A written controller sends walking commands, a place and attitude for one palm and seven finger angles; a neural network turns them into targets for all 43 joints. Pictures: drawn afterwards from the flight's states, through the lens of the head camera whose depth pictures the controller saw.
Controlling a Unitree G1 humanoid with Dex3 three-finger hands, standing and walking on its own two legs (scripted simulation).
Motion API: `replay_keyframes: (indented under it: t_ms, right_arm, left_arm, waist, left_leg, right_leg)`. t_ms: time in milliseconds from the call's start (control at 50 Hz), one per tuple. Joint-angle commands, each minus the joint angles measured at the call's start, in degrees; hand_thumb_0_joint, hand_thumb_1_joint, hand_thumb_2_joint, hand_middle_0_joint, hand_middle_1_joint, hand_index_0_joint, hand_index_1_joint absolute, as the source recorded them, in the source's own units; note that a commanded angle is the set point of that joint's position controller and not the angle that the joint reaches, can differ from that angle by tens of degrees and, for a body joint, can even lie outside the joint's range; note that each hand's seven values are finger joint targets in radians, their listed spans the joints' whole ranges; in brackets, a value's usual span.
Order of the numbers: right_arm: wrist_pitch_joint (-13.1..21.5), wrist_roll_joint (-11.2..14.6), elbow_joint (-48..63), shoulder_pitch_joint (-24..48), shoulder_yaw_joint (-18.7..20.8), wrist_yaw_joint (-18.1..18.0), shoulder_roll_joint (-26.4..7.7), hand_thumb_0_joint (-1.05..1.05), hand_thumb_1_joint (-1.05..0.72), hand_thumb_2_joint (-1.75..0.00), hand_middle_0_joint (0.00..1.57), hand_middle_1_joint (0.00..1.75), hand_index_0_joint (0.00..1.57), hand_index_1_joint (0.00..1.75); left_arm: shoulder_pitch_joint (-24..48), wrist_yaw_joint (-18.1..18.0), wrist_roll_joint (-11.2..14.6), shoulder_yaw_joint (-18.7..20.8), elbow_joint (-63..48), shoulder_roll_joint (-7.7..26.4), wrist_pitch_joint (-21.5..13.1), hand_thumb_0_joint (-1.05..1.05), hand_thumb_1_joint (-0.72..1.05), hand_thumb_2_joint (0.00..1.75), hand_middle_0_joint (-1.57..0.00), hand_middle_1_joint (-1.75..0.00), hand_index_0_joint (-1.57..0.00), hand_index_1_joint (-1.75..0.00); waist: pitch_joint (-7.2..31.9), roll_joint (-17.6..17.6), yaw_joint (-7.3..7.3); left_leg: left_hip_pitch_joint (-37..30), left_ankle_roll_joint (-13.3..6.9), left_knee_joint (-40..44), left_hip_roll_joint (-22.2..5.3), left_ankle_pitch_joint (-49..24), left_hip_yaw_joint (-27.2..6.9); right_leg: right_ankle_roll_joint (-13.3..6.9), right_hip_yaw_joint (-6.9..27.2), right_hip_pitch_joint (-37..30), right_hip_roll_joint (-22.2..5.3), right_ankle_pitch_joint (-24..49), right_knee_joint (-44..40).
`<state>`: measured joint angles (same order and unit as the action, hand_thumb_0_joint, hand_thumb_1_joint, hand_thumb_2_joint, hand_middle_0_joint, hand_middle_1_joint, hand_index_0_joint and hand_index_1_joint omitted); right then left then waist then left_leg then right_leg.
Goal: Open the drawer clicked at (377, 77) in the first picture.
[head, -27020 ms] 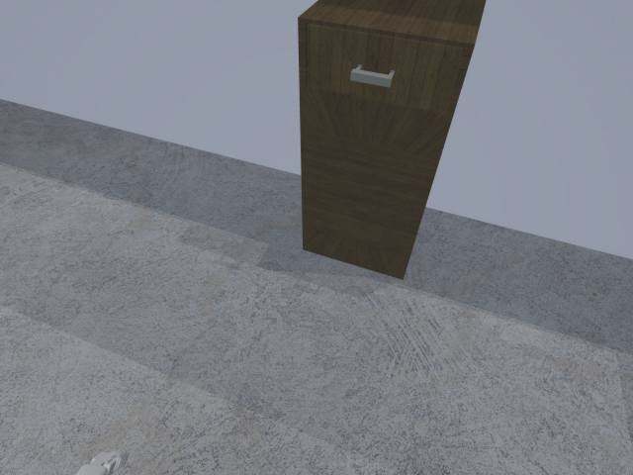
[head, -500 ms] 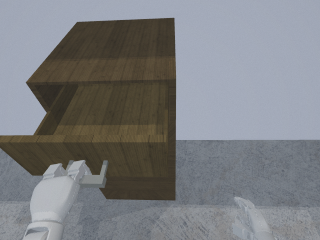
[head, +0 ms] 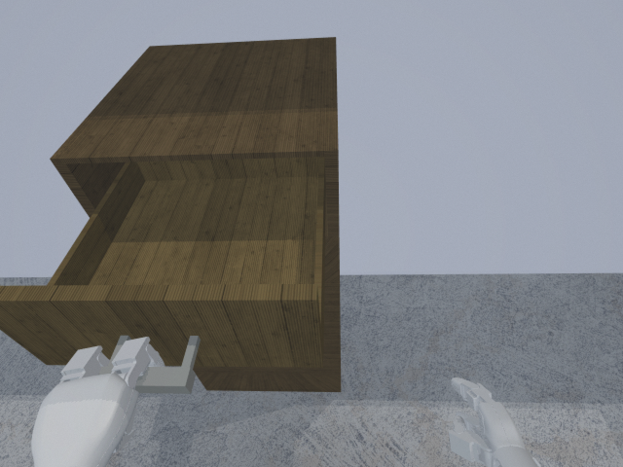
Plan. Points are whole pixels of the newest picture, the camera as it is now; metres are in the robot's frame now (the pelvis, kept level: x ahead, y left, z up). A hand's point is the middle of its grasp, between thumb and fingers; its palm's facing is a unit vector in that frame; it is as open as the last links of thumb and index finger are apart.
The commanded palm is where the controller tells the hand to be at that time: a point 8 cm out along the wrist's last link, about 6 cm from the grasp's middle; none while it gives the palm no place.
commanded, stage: pull the drawer open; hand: left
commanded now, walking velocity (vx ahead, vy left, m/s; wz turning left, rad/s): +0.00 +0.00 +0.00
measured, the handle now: (152, 362) +0.22 +0.21 +0.07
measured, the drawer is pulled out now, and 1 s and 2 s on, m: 0.24 0.27 0.27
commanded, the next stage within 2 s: open the thumb to release the handle in 0.30 s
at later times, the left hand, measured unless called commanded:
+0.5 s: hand (89, 449) +0.13 +0.25 +0.05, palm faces +0.02 -0.03 -1.00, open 5.7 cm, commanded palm +0.10 +0.25 +0.11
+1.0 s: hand (94, 446) +0.13 +0.25 +0.05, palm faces +0.01 -0.10 -0.99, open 13.0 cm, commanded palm +0.10 +0.23 +0.10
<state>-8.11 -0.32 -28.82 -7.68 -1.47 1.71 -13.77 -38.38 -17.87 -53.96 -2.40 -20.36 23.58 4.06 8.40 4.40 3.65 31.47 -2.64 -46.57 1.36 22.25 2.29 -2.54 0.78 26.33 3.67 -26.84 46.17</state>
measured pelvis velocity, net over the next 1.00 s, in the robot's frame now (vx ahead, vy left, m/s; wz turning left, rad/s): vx -0.01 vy -0.01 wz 0.03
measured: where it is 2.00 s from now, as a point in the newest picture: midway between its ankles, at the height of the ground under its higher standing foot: outside the picture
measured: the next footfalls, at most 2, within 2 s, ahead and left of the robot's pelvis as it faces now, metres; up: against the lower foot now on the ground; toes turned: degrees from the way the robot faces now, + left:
none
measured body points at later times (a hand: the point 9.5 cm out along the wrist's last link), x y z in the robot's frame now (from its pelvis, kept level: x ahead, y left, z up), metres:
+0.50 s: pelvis +0.00 +0.00 -0.01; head +0.02 -0.03 +0.44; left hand +0.12 +0.25 +0.10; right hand +0.22 -0.21 -0.10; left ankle +0.01 +0.09 -0.70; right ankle -0.04 -0.10 -0.70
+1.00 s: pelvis -0.01 -0.01 +0.00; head +0.00 -0.03 +0.45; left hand +0.13 +0.25 +0.10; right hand +0.21 -0.21 -0.09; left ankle +0.01 +0.09 -0.70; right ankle -0.04 -0.10 -0.70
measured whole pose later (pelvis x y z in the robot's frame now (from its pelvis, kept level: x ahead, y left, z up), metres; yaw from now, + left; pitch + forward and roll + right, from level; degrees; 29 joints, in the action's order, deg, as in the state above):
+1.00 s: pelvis -0.01 -0.01 +0.00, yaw +2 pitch +7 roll -1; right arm -7.6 -0.5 -29.4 -8.0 -0.7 -0.7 -14.1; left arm -38.4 -18.3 -53.1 1.9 -18.5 26.6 -1.3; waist 7.2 4.2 4.8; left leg 33.0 -2.2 -47.4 1.5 21.4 0.1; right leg -3.0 -1.5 26.8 3.7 -26.3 46.0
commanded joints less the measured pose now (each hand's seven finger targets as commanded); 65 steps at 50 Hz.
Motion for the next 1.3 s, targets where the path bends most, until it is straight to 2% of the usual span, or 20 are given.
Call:
replay_keyframes:
  t_ms: [0,100,180,360,380,400,440,480,520,580,640,720,780,960,980,1060,1080,1140,1180,1280]
  right_arm:
    - [3.27,-0.10,10.72,9.23,2.44,0.04,-6.06,0.00,-0.90,-0.90,0.20,0.30,0.20,0.30]
    - [3.22,-0.45,11.49,8.86,2.59,0.46,-6.32,0.00,-0.90,-0.90,0.20,0.30,0.20,0.30]
    - [3.10,-0.40,11.87,8.74,2.75,0.62,-6.53,0.00,-0.90,-0.90,0.20,0.30,0.20,0.30]
    - [2.76,-0.45,12.61,8.66,3.24,1.42,-6.70,0.00,-0.90,-0.90,0.20,0.30,0.20,0.30]
    - [1.53,-0.71,9.14,8.02,3.01,-0.08,-7.13,0.00,-0.90,-0.90,0.20,0.30,0.20,0.30]
    - [1.81,-1.25,10.39,8.67,2.88,-1.12,-6.47,0.00,-0.90,-0.90,0.20,0.30,0.20,0.30]
    - [2.58,-0.86,10.47,8.45,3.14,-1.14,-5.69,0.00,-0.90,-0.90,0.20,0.30,0.20,0.30]
    - [2.78,-0.36,9.82,7.76,3.67,-1.35,-5.89,0.00,-0.90,-0.90,0.20,0.30,0.20,0.30]
    - [3.25,-0.16,9.57,7.76,3.88,-1.98,-6.16,0.00,-0.90,-0.90,0.20,0.30,0.20,0.30]
    - [3.14,-0.36,9.07,8.03,3.27,-2.43,-6.17,0.00,-0.90,-0.90,0.20,0.30,0.20,0.30]
    - [2.91,-0.45,8.97,8.53,3.06,-2.30,-5.90,0.00,-0.90,-0.90,0.20,0.30,0.20,0.30]
    - [3.03,-0.40,9.28,8.29,2.92,-2.31,-6.04,0.00,-0.90,-0.90,0.20,0.30,0.20,0.30]
    - [3.33,-0.30,9.37,8.13,2.86,-2.50,-5.85,0.00,-0.90,-0.90,0.20,0.30,0.20,0.30]
    - [3.69,-0.38,9.24,8.36,3.06,-2.56,-5.91,0.00,-0.90,-0.90,0.20,0.30,0.20,0.30]
    - [4.03,-0.83,9.42,7.81,3.00,-1.59,-5.27,0.00,-0.90,-0.90,0.20,0.30,0.20,0.30]
    - [3.83,-0.71,9.88,7.56,3.27,-1.53,-6.12,0.00,-0.90,-0.90,0.20,0.30,0.20,0.30]
    - [3.82,-1.14,9.98,7.51,3.01,-1.40,-5.96,0.00,-0.90,-0.90,0.20,0.30,0.20,0.30]
    - [3.67,-1.22,9.22,6.97,3.29,-1.06,-5.37,0.00,-0.90,-0.90,0.20,0.30,0.20,0.30]
    - [3.73,-0.94,9.59,7.03,3.28,-0.93,-5.38,0.00,-0.90,-0.90,0.20,0.30,0.20,0.30]
    - [3.58,-0.56,9.23,7.46,2.96,-1.38,-5.16,0.00,-0.90,-0.90,0.20,0.30,0.20,0.30]
  left_arm:
    - [-8.81,-3.15,-0.01,7.77,-13.24,8.33,-0.95,0.00,0.90,0.90,-0.40,-1.35,-0.40,-1.35]
    - [-11.63,-4.17,-0.08,7.56,-14.50,7.58,-1.59,0.00,0.90,0.90,-0.40,-1.35,-0.40,-1.35]
    - [-14.84,-5.40,-0.05,10.29,-14.81,9.37,-2.43,0.00,0.90,0.90,-0.40,-1.35,-0.40,-1.35]
    - [-17.99,-7.21,0.17,8.93,-15.84,7.88,-2.41,0.00,0.90,0.90,-0.40,-1.35,-0.40,-1.35]
    - [-0.93,-8.19,-1.96,19.20,-12.34,17.92,-2.89,0.00,0.90,0.90,-0.40,-1.35,-0.40,-1.35]
    - [-2.30,-8.45,-2.23,18.19,-11.70,15.13,-3.72,0.00,0.83,0.87,-0.40,-1.34,-0.40,-1.34]
    - [-5.84,-8.30,-1.61,15.91,-9.17,11.93,-4.50,0.00,0.69,0.81,-0.38,-1.33,-0.38,-1.33]
    - [-4.55,-7.16,0.96,15.24,-10.03,10.86,-4.22,0.00,0.55,0.75,-0.38,-1.31,-0.38,-1.31]
    - [-3.92,-5.42,3.40,12.79,-10.71,9.40,-3.92,0.00,0.41,0.69,-0.36,-1.30,-0.36,-1.30]
    - [-4.02,-4.89,2.28,14.52,-10.09,12.38,-3.82,0.00,0.20,0.60,-0.35,-1.27,-0.35,-1.27]
    - [-3.47,-4.36,0.52,13.18,-8.42,11.55,-4.00,0.00,-0.01,0.51,-0.33,-1.25,-0.33,-1.25]
    - [-1.43,-3.80,0.63,12.60,-9.73,11.50,-4.09,0.00,-0.29,0.39,-0.32,-1.22,-0.32,-1.22]
    - [-0.90,-3.36,1.13,12.90,-8.84,11.65,-3.98,0.00,-0.50,0.30,-0.30,-1.20,-0.30,-1.20]
    - [-0.37,-3.23,0.90,13.46,-8.40,12.10,-5.06,0.00,-0.50,0.30,-0.30,-1.20,-0.30,-1.20]
    - [-1.97,-2.47,1.05,5.27,-8.01,4.21,-5.16,0.00,-0.50,0.30,-0.30,-1.20,-0.30,-1.20]
    - [1.22,-3.18,0.06,9.28,-9.70,10.01,-5.09,0.00,-0.50,0.30,-0.30,-1.20,-0.30,-1.20]
    - [3.85,-3.76,-0.97,8.35,-11.21,9.74,-5.20,0.00,-0.50,0.30,-0.30,-1.20,-0.30,-1.20]
    - [3.82,-4.10,-2.79,7.33,-8.22,8.31,-4.87,0.00,-0.50,0.30,-0.30,-1.20,-0.30,-1.20]
    - [3.66,-4.14,-2.39,7.29,-9.53,8.20,-4.23,0.00,-0.50,0.30,-0.30,-1.20,-0.30,-1.20]
    - [6.96,-3.58,-1.70,6.17,-8.70,7.72,-2.83,0.00,-0.50,0.30,-0.30,-1.20,-0.30,-1.20]
  waist:
    - [4.29,-2.78,2.69]
    - [4.35,-1.91,2.64]
    - [5.85,-2.46,3.25]
    - [5.06,-2.45,2.55]
    - [2.18,-5.65,0.09]
    - [3.03,-4.52,2.27]
    - [3.04,-2.87,2.16]
    - [5.83,-1.17,1.63]
    - [6.55,-2.45,0.73]
    - [6.08,-3.78,1.32]
    - [2.90,-4.40,1.45]
    - [3.72,-1.64,1.41]
    - [2.80,-2.56,1.33]
    - [3.81,-1.59,1.50]
    - [2.77,-2.05,0.60]
    - [2.81,-2.34,0.70]
    - [4.50,-2.23,0.73]
    - [3.03,-3.39,0.66]
    - [5.88,-2.34,1.07]
    - [3.83,-3.38,0.27]
  left_leg:
    - [-10.55,0.53,4.43,-1.31,-18.09,-3.25]
    - [-10.49,0.50,3.39,-1.30,-18.03,-3.30]
    - [-10.22,0.68,2.34,-1.25,-19.12,-3.28]
    - [-9.63,0.63,0.78,-1.64,-18.67,-3.97]
    - [-7.76,0.70,1.02,-0.74,-12.43,-4.28]
    - [-7.92,0.43,1.47,-0.07,-10.36,-3.67]
    - [-9.08,0.39,1.14,0.16,-11.01,-3.59]
    - [-10.65,0.23,1.54,-0.02,-12.57,-3.79]
    - [-10.34,-0.26,1.95,-0.04,-13.23,-3.73]
    - [-9.44,-0.12,2.29,-0.17,-14.10,-3.64]
    - [-8.02,-0.07,2.94,-0.14,-12.87,-3.47]
    - [-9.50,0.00,3.73,-0.25,-11.80,-3.64]
    - [-9.31,-0.01,4.23,-0.25,-10.06,-3.76]
    - [-9.63,0.07,4.21,-0.04,-11.08,-3.70]
    - [-9.57,-0.15,3.72,0.06,-11.68,-3.80]
    - [-8.68,0.09,3.87,-0.37,-9.19,-4.21]
    - [-9.42,0.12,3.46,-0.19,-9.12,-4.12]
    - [-9.13,0.18,3.00,-0.16,-9.56,-4.23]
    - [-10.38,0.23,3.15,-0.40,-11.17,-4.27]
    - [-9.74,0.06,4.10,-0.52,-9.25,-4.52]
  right_leg:
    - [0.42,0.88,2.99,-1.57,19.80,-7.66]
    - [0.36,1.08,4.57,-1.66,19.22,-7.21]
    - [0.31,2.26,4.63,-1.77,20.82,-6.61]
    - [0.23,2.16,8.07,-1.47,17.94,-5.76]
    - [0.16,2.49,10.87,-1.08,15.07,-6.15]
    - [0.14,1.81,8.39,-1.32,14.65,-6.65]
    - [-0.12,1.95,9.45,-1.36,14.63,-6.67]
    - [0.08,1.39,7.37,-1.22,16.35,-6.52]
    - [0.93,0.37,5.06,-1.54,18.65,-7.17]
    - [1.06,1.05,4.36,-1.75,20.73,-7.64]
    - [1.09,0.57,5.00,-1.78,19.28,-8.08]
    - [0.74,0.33,4.93,-1.70,15.91,-8.74]
    - [0.82,0.18,5.16,-1.67,13.70,-9.51]
    - [0.50,0.51,4.62,-1.57,15.47,-9.81]
    - [0.62,-1.02,6.06,-1.67,15.01,-8.80]
    - [0.27,0.04,7.47,-1.20,10.98,-9.24]
    - [0.17,0.34,8.38,-1.64,10.27,-8.86]
    - [-0.07,-0.26,9.21,-1.27,10.62,-8.30]
    - [-0.29,-0.14,7.89,-1.18,12.07,-7.56]
    - [0.10,-0.90,7.79,-1.08,10.61,-8.28]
